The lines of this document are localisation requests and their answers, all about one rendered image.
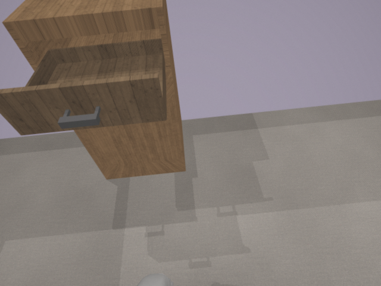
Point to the robot left thigh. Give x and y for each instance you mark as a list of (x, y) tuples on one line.
[(155, 279)]

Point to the drawer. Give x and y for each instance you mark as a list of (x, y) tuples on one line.
[(126, 79)]

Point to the handle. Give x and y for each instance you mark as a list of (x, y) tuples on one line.
[(80, 120)]

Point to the cabinet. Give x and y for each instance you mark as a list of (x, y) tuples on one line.
[(119, 151)]

